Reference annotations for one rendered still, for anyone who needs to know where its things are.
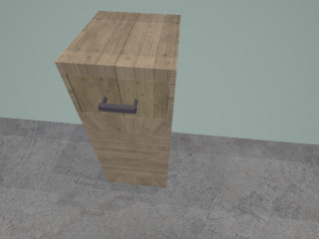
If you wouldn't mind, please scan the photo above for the handle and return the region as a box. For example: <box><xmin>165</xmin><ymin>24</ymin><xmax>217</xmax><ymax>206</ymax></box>
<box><xmin>98</xmin><ymin>97</ymin><xmax>138</xmax><ymax>115</ymax></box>

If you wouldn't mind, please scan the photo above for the drawer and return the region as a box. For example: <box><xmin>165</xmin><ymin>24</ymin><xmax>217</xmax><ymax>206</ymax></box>
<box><xmin>68</xmin><ymin>75</ymin><xmax>169</xmax><ymax>120</ymax></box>

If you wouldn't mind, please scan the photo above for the cabinet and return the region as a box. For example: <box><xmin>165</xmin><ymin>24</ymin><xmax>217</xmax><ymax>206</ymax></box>
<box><xmin>55</xmin><ymin>11</ymin><xmax>181</xmax><ymax>188</ymax></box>

